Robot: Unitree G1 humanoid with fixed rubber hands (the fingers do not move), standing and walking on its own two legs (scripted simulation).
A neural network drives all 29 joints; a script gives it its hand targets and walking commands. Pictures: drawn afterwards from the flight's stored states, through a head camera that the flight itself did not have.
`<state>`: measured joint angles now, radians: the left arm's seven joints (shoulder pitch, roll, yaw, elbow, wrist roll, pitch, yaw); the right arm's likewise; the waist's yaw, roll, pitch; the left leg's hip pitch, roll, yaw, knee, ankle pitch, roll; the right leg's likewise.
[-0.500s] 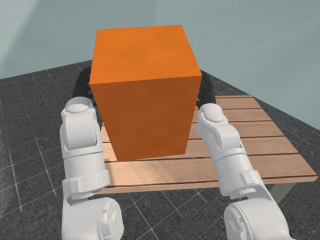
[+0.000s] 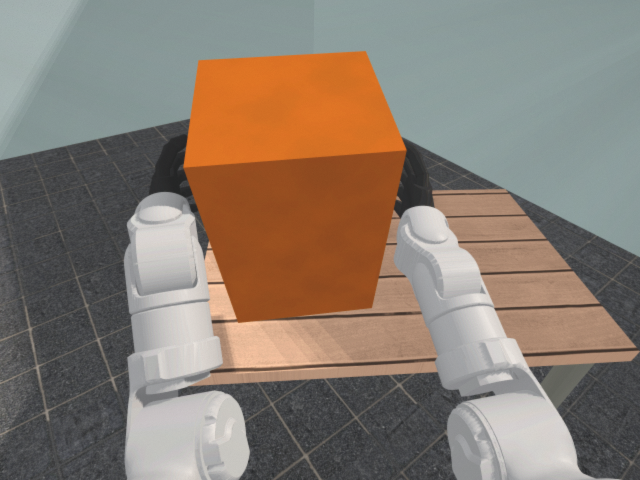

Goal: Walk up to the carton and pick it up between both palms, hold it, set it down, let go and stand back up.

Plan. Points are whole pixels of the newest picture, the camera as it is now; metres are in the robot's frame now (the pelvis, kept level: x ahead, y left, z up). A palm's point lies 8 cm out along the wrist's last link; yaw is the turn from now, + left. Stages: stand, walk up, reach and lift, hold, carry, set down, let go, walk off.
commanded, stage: hold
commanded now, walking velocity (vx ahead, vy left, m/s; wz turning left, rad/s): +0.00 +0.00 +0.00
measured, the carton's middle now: (296, 199) +0.42 +0.02 +0.19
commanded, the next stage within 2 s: none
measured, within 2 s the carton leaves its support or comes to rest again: neither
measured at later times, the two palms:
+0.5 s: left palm (169, 206) +0.36 +0.16 +0.23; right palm (416, 208) +0.36 -0.12 +0.22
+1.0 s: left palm (178, 197) +0.37 +0.15 +0.23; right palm (420, 204) +0.36 -0.13 +0.22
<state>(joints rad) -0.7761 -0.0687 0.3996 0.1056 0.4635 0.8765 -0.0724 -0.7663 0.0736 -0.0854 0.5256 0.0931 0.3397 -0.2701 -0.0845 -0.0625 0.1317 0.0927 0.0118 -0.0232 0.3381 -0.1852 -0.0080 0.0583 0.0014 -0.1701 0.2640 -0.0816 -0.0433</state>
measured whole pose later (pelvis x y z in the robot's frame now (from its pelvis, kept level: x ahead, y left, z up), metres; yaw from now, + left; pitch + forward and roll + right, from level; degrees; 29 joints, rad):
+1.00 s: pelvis +0.01 +0.00 +0.00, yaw +0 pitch -14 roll -1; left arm -0.77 -0.07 0.39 0.08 0.46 0.87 -0.07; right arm -0.75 0.06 -0.05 0.49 0.13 0.34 -0.29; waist -0.10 -0.07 0.12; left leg 0.09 0.02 -0.03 0.34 -0.19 -0.01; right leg 0.06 0.01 -0.17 0.26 -0.09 -0.05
